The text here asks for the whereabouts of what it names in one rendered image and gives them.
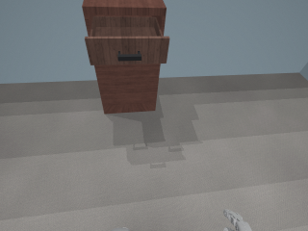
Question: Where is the robot right hand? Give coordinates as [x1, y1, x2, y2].
[223, 209, 252, 231]

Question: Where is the cabinet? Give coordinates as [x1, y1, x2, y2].
[82, 0, 167, 115]

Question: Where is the drawer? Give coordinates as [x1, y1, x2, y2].
[85, 16, 170, 65]

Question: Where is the handle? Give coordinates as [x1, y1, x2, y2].
[117, 51, 141, 62]

